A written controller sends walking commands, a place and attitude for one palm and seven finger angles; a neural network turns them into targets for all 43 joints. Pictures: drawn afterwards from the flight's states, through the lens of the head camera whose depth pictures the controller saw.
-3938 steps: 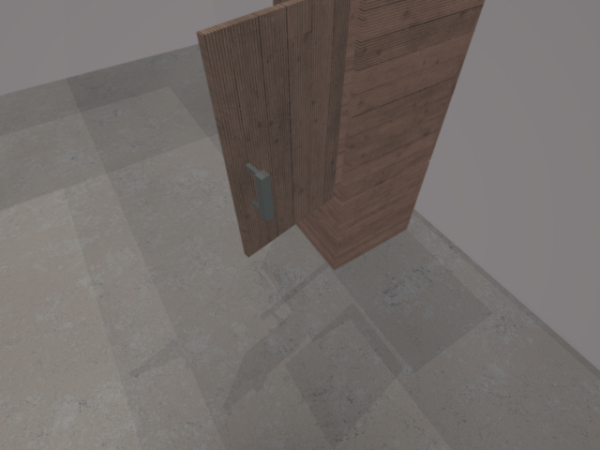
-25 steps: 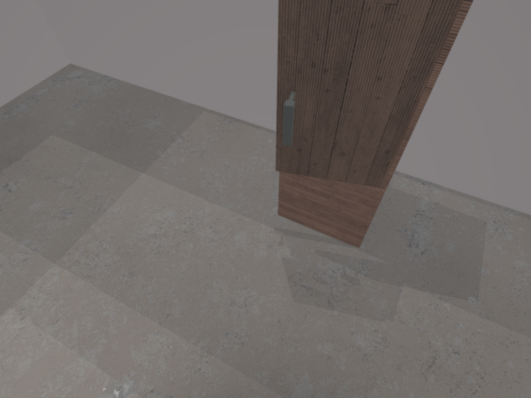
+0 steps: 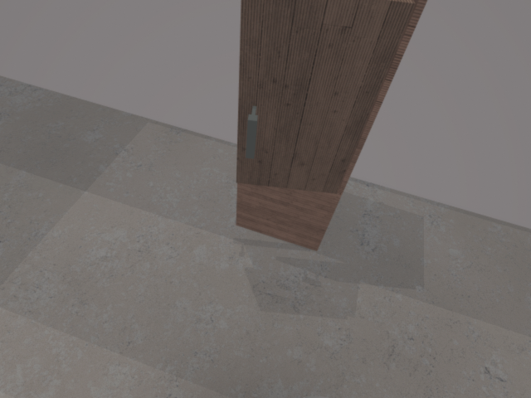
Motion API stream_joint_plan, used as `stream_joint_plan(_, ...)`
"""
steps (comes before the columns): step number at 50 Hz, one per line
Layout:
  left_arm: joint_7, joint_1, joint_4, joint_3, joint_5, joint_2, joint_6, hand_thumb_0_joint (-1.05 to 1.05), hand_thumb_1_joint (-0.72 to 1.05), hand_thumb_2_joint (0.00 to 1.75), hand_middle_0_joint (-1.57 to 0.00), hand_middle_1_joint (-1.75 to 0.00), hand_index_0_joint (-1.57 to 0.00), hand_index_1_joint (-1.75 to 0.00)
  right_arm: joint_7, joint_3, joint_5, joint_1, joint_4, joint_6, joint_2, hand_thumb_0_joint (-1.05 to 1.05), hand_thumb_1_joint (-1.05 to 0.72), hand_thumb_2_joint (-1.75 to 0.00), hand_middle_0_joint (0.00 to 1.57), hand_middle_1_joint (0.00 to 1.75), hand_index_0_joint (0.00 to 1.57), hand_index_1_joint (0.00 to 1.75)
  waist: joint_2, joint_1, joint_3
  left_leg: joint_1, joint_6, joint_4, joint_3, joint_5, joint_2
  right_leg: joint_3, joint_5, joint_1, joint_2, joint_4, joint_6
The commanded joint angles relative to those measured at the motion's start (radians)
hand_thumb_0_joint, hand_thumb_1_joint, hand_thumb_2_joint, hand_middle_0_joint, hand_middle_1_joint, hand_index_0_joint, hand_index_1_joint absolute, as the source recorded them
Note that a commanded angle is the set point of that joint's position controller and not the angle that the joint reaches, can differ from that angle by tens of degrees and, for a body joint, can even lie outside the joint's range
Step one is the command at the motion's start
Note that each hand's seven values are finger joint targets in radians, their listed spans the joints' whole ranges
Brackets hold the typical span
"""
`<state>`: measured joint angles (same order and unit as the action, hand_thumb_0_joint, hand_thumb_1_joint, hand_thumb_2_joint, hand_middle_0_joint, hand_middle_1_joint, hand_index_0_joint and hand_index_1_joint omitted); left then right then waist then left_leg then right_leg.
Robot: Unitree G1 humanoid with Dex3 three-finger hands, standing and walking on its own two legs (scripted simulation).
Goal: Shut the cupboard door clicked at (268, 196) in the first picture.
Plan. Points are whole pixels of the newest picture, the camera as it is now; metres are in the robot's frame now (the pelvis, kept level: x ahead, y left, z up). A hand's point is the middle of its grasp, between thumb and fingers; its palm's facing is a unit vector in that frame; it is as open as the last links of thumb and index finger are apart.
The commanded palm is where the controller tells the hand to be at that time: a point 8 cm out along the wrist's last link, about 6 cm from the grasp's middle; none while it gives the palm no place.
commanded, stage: take the last steps up to it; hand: left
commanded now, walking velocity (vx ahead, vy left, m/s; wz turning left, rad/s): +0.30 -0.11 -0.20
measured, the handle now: (252, 132) +0.76 +0.07 -0.10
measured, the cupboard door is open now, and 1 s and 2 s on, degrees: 14 14 14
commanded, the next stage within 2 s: come to a stop and stand still in 0.82 s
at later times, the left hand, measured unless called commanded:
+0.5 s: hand (203, 389) +0.16 +0.10 -0.16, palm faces -0.03 -0.98 -0.21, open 7.2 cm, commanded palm none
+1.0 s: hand (221, 309) +0.30 +0.09 -0.17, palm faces -0.01 -0.98 -0.20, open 7.3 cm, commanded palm none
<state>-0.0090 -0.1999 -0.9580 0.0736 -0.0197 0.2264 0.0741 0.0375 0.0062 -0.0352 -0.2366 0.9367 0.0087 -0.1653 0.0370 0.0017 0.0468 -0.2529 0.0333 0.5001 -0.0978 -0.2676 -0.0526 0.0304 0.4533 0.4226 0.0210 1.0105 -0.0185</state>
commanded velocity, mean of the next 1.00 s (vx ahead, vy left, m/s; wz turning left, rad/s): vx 0.20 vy -0.05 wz -0.03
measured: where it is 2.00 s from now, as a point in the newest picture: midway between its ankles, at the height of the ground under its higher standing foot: (275, 389)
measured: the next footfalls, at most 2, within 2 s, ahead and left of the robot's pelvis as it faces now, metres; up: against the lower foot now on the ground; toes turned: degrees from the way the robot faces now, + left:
right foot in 0.32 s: +0.09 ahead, -0.17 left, +0.00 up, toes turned -9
left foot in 0.72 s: +0.32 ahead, +0.02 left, +0.00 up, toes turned +3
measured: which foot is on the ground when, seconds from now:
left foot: down 0.00-0.32, up 0.34-0.70, down 0.72-1.00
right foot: up 0.00-0.30, down 0.32-0.74, up 0.76-1.00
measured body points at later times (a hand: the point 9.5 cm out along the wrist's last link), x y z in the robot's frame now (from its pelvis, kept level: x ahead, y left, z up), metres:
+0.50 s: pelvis +0.09 -0.08 +0.00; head +0.10 -0.08 +0.45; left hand +0.16 +0.16 -0.15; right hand +0.05 -0.32 -0.16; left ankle +0.09 +0.05 -0.68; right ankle +0.05 -0.16 -0.74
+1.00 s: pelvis +0.26 -0.09 +0.00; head +0.28 -0.09 +0.45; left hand +0.30 +0.14 -0.15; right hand +0.27 -0.32 -0.16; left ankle +0.28 +0.02 -0.74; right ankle +0.29 -0.22 -0.71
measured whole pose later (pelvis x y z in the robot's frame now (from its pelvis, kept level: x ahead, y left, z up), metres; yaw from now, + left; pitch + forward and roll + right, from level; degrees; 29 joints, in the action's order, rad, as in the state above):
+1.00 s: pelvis +0.26 -0.09 +0.00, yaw -3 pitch -1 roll +0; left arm 0.01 -0.24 -1.04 0.05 -0.02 0.16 0.00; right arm 0.03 0.03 -0.03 -0.25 1.04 -0.02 -0.17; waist 0.00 -0.01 0.05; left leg -0.21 0.03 0.44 -0.12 -0.21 -0.02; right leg -0.04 0.32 0.43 -0.07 0.79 0.00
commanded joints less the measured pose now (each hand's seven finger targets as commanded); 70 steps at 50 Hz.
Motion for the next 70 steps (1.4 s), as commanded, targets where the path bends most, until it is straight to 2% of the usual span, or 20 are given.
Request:
stream_joint_plan(1, -0.023, 0.015, 0.066, 0.014, -0.010, 0.050, -0.034, 0.00, 0.90, 0.90, -0.20, -0.30, -0.20, -0.30, 0.012, 0.056, -0.005, -0.102, -0.012, -0.032, -0.207, 0.00, -0.90, -0.90, 0.20, 0.30, 0.20, 0.30, -0.176, 0.034, -0.069, 0.192, 0.090, -0.263, 0.226, 0.054, -0.257, -0.017, -0.066, 0.149, -0.038, 0.030, -0.004)
stream_joint_plan(8, -0.043, 0.117, 0.082, 0.001, -0.012, 0.029, -0.047, 0.00, 0.90, 0.90, -0.20, -0.30, -0.20, -0.30, 0.001, 0.074, -0.009, -0.182, 0.053, -0.041, -0.215, 0.00, -0.90, -0.90, 0.20, 0.30, 0.20, 0.30, -0.179, 0.072, -0.013, 0.201, 0.107, -0.307, 0.190, -0.058, -0.294, -0.064, -0.082, 0.115, -0.067, -0.221, 0.010)
stream_joint_plan(14, -0.038, -0.043, 0.007, 0.012, -0.010, 0.046, -0.070, 0.00, 0.90, 0.90, -0.20, -0.30, -0.20, -0.30, -0.014, 0.073, 0.000, -0.127, 0.076, -0.038, -0.204, 0.00, -0.90, -0.90, 0.20, 0.30, 0.20, 0.30, -0.118, -0.017, -0.040, -0.009, 0.046, -0.142, 0.075, -0.072, -0.214, -0.132, -0.225, -0.301, -0.012, -0.561, 0.037)
stream_joint_plan(15, -0.028, -0.130, -0.024, 0.023, -0.010, 0.090, -0.081, 0.00, 0.90, 0.90, -0.20, -0.30, -0.20, -0.30, -0.020, 0.066, 0.008, -0.107, 0.073, -0.041, -0.174, 0.00, -0.90, -0.90, 0.20, 0.30, 0.20, 0.30, -0.013, -0.066, -0.056, -0.133, 0.010, -0.010, 0.004, -0.115, -0.149, -0.043, -0.158, -0.456, -0.081, -0.643, 0.067)
stream_joint_plan(16, -0.012, -0.232, -0.062, 0.040, -0.015, 0.186, -0.095, 0.00, 0.90, 0.90, -0.20, -0.30, -0.20, -0.30, -0.027, 0.045, 0.020, -0.087, 0.042, -0.045, -0.100, 0.00, -0.90, -0.90, 0.20, 0.30, 0.20, 0.30, 0.256, -0.104, -0.083, -0.353, -0.039, 0.245, -0.112, -0.262, -0.015, 0.273, 0.017, -0.611, -0.297, -0.754, 0.164)
stream_joint_plan(17, 0.003, -0.274, -0.078, 0.043, -0.002, 0.212, -0.092, 0.00, 0.90, 0.90, -0.20, -0.30, -0.20, -0.30, -0.030, 0.043, 0.013, -0.013, 0.011, -0.037, -0.119, 0.00, -0.90, -0.90, 0.20, 0.30, 0.20, 0.30, 0.247, -0.127, -0.038, -0.421, -0.033, 0.451, -0.030, -0.387, -0.007, 0.420, 0.092, -0.530, -0.410, -0.854, 0.240)
stream_joint_plan(23, 0.016, -0.079, -0.046, -0.006, 0.001, 0.051, -0.126, 0.00, 0.90, 0.90, -0.20, -0.30, -0.20, -0.30, -0.044, 0.053, 0.001, -0.084, 0.074, -0.026, -0.078, 0.00, -0.90, -0.90, 0.20, 0.30, 0.20, 0.30, 0.052, 0.026, 0.056, -0.343, -0.048, 0.540, 0.049, -0.054, -0.066, 0.065, -0.238, -0.282, -0.266, -0.856, 0.212)
stream_joint_plan(31, 0.023, -0.167, -0.118, -0.014, -0.003, 0.064, -0.147, 0.00, 0.90, 0.90, -0.20, -0.30, -0.20, -0.30, -0.053, 0.040, 0.009, 0.035, 0.020, -0.042, -0.053, 0.00, -0.90, -0.90, 0.20, 0.30, 0.20, 0.30, 0.042, 0.006, 0.030, -0.273, -0.033, 0.204, 0.006, 0.011, -0.032, 0.022, -0.605, -0.405, -0.269, -0.768, 0.217)
stream_joint_plan(34, 0.022, -0.142, -0.124, -0.008, 0.005, 0.074, -0.143, 0.00, 0.90, 0.90, -0.20, -0.30, -0.20, -0.30, -0.041, 0.046, 0.004, -0.098, 0.067, -0.059, -0.083, 0.00, -0.90, -0.90, 0.20, 0.30, 0.20, 0.30, 0.000, 0.076, -0.024, 0.003, -0.012, 0.036, -0.036, 0.118, 0.035, -0.046, -0.729, -0.342, -0.210, -0.550, 0.169)
stream_joint_plan(35, 0.022, -0.158, -0.121, -0.010, 0.009, 0.053, -0.140, 0.00, 0.90, 0.90, -0.20, -0.30, -0.20, -0.30, -0.033, 0.056, -0.003, -0.212, 0.100, -0.067, -0.133, 0.00, -0.90, -0.90, 0.20, 0.30, 0.20, 0.30, -0.070, 0.113, -0.093, 0.199, 0.014, -0.002, 0.057, 0.222, -0.020, -0.078, -0.643, -0.234, -0.156, -0.363, 0.129)
stream_joint_plan(37, 0.018, -0.181, -0.079, -0.034, 0.017, 0.010, -0.134, 0.00, 0.90, 0.90, -0.20, -0.30, -0.20, -0.30, -0.011, 0.077, -0.004, -0.348, 0.122, -0.061, -0.264, 0.00, -0.90, -0.90, 0.20, 0.30, 0.20, 0.30, -0.302, 0.126, -0.191, 0.422, 0.214, -0.165, 0.569, 0.380, -0.397, -0.092, 0.143, 0.096, 0.012, 0.129, 0.071)
stream_joint_plan(38, 0.022, -0.154, -0.069, -0.025, 0.005, 0.023, -0.128, 0.00, 0.90, 0.90, -0.20, -0.30, -0.20, -0.30, -0.011, 0.072, 0.001, -0.265, 0.098, -0.050, -0.252, 0.00, -0.90, -0.90, 0.20, 0.30, 0.20, 0.30, -0.178, 0.094, -0.113, 0.275, 0.233, -0.214, 0.519, 0.196, -0.399, -0.034, 0.147, 0.110, -0.036, 0.198, 0.082)
stream_joint_plan(41, 0.007, -0.119, -0.081, -0.015, -0.009, -0.002, -0.105, 0.00, 0.90, 0.90, -0.20, -0.30, -0.20, -0.30, -0.005, 0.042, 0.004, -0.098, 0.057, -0.058, -0.137, 0.00, -0.90, -0.90, 0.20, 0.30, 0.20, 0.30, -0.148, 0.027, 0.036, 0.006, 0.147, -0.307, 0.345, 0.027, -0.292, -0.008, -0.031, 0.091, -0.113, 0.153, 0.053)
stream_joint_plan(51, 0.020, -0.188, -0.095, -0.027, -0.006, -0.027, -0.074, 0.00, 0.90, 0.90, -0.20, -0.30, -0.20, -0.30, -0.003, 0.036, 0.018, 0.002, 0.071, -0.027, -0.113, 0.00, -0.90, -0.90, 0.20, 0.30, 0.20, 0.30, -0.079, -0.056, -0.025, -0.093, 0.054, -0.127, 0.074, 0.130, -0.134, -0.079, -0.353, -0.268, -0.063, -0.524, -0.007)
stream_joint_plan(53, 0.029, -0.164, -0.083, -0.022, -0.010, 0.076, -0.093, 0.00, 0.90, 0.90, -0.20, -0.30, -0.20, -0.30, -0.013, 0.029, 0.031, -0.043, 0.080, -0.017, -0.062, 0.00, -0.90, -0.90, 0.20, 0.30, 0.20, 0.30, 0.104, -0.028, -0.021, -0.093, -0.035, -0.022, 0.022, -0.069, -0.006, 0.161, -0.538, -0.243, -0.224, -0.660, 0.063)
stream_joint_plan(55, 0.028, -0.073, -0.053, -0.020, -0.006, 0.141, -0.082, 0.00, 0.90, 0.90, -0.20, -0.30, -0.20, -0.30, -0.023, 0.036, 0.032, -0.133, 0.108, 0.004, -0.052, 0.00, -0.90, -0.90, 0.20, 0.30, 0.20, 0.30, 0.042, 0.030, -0.054, 0.065, -0.043, 0.022, 0.018, -0.113, 0.028, 0.170, -0.459, -0.108, -0.321, -0.680, 0.125)
stream_joint_plan(57, 0.037, -0.044, -0.055, -0.013, 0.000, 0.119, -0.086, 0.00, 0.90, 0.90, -0.20, -0.30, -0.20, -0.30, -0.016, 0.039, 0.030, -0.129, 0.123, 0.017, -0.058, 0.00, -0.90, -0.90, 0.20, 0.30, 0.20, 0.30, 0.176, 0.020, -0.075, 0.053, -0.053, 0.057, 0.015, -0.049, 0.015, 0.161, -0.656, -0.182, -0.285, -0.652, 0.136)
stream_joint_plan(62, 0.066, -0.101, -0.061, 0.018, -0.010, 0.147, -0.074, 0.00, 0.90, 0.90, -0.20, -0.30, -0.20, -0.30, -0.006, 0.056, 0.032, -0.053, 0.076, 0.030, -0.095, 0.00, -0.90, -0.90, 0.20, 0.30, 0.20, 0.30, 0.140, -0.055, -0.130, -0.170, -0.074, 0.352, 0.082, -0.308, 0.040, 0.214, -1.219, -0.433, -0.411, -0.579, 0.257)
stream_joint_plan(67, 0.066, -0.011, -0.022, 0.032, -0.016, 0.150, -0.059, 0.00, 0.90, 0.90, -0.20, -0.30, -0.20, -0.30, -0.014, 0.055, 0.035, -0.048, 0.058, 0.031, -0.071, 0.00, -0.90, -0.90, 0.20, 0.30, 0.20, 0.30, 0.151, -0.030, -0.183, -0.106, -0.086, 0.210, 0.087, -0.189, 0.046, 0.118, -1.037, -0.410, -0.342, -0.552, 0.209)
stream_joint_plan(70, 0.059, 0.028, -0.007, 0.022, -0.004, 0.121, -0.049, 0.00, 0.90, 0.90, -0.20, -0.30, -0.20, -0.30, -0.019, 0.055, 0.027, -0.118, 0.078, 0.021, -0.089, 0.00, -0.90, -0.90, 0.20, 0.30, 0.20, 0.30, 0.105, 0.019, -0.163, 0.133, -0.079, -0.111, 0.061, 0.127, 0.022, 0.054, -0.632, -0.213, -0.254, -0.487, 0.105)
